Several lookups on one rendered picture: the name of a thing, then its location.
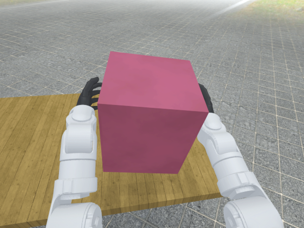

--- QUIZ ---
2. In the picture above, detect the left robot hand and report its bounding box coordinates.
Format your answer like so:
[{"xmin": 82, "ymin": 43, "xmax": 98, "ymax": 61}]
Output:
[{"xmin": 76, "ymin": 77, "xmax": 102, "ymax": 110}]

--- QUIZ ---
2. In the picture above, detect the carton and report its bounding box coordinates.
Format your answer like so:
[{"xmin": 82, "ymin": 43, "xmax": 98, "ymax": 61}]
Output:
[{"xmin": 97, "ymin": 51, "xmax": 209, "ymax": 174}]

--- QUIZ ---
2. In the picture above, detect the robot left forearm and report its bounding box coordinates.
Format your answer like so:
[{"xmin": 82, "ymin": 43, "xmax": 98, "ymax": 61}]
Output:
[{"xmin": 46, "ymin": 105, "xmax": 97, "ymax": 228}]

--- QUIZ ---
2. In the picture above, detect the table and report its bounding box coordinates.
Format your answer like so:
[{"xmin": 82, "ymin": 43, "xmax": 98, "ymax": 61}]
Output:
[{"xmin": 0, "ymin": 93, "xmax": 223, "ymax": 228}]

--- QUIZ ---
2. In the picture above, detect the robot left upper arm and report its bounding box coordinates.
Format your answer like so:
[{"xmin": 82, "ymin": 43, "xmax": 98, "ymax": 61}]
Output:
[{"xmin": 47, "ymin": 202, "xmax": 103, "ymax": 228}]

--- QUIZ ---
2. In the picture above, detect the right robot hand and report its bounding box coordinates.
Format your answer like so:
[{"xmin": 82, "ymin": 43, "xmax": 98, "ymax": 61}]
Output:
[{"xmin": 198, "ymin": 83, "xmax": 214, "ymax": 113}]

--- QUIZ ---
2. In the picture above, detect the robot right forearm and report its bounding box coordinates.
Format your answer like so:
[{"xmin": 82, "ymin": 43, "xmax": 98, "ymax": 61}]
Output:
[{"xmin": 197, "ymin": 113, "xmax": 284, "ymax": 228}]

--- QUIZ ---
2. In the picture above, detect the robot right upper arm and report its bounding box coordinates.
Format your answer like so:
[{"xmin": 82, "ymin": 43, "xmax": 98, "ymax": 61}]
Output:
[{"xmin": 223, "ymin": 195, "xmax": 283, "ymax": 228}]

